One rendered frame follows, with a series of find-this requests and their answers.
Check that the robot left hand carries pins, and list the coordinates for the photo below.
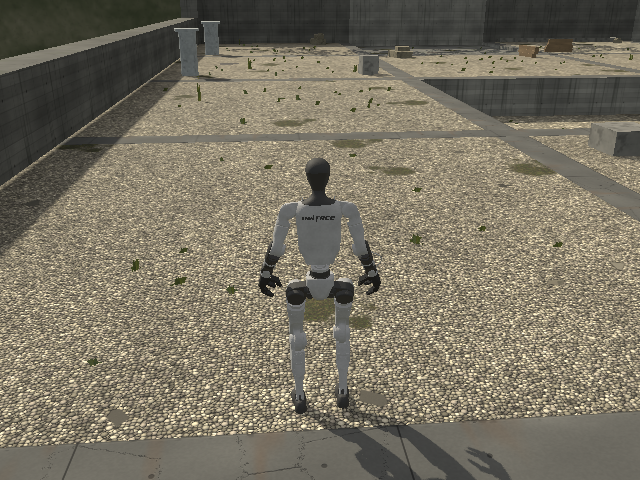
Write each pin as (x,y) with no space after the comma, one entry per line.
(270,282)

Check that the robot right upper arm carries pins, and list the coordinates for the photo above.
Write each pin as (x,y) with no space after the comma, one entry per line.
(350,210)

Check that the robot left upper arm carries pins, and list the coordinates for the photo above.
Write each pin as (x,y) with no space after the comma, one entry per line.
(287,211)

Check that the robot right thigh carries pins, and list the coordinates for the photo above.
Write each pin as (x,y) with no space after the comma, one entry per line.
(343,298)

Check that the robot right foot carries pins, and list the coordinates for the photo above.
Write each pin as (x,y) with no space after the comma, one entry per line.
(342,400)

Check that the right robot forearm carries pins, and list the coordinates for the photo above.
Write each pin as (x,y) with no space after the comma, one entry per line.
(368,262)

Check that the left robot forearm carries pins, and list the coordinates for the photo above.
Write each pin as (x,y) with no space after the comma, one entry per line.
(269,263)

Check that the robot right hand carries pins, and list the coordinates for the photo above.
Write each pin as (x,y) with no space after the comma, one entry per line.
(368,280)

